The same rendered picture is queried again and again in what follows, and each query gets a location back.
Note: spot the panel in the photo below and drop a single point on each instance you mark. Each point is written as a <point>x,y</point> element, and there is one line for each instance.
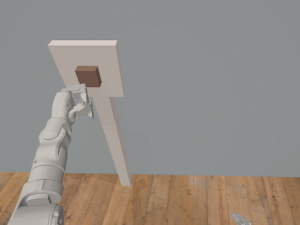
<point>67,55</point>

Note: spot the button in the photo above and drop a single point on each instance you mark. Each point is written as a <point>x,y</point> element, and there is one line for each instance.
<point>88,75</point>

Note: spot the robot left hand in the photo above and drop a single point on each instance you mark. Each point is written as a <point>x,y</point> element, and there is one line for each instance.
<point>64,107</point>

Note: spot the robot left upper arm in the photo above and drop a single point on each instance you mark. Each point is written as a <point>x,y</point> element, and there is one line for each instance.
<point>41,214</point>

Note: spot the left robot forearm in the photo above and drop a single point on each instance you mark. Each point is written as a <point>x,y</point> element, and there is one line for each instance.
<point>44,185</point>

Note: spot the robot right hand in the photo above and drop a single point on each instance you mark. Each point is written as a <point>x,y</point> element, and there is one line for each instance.
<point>239,219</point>

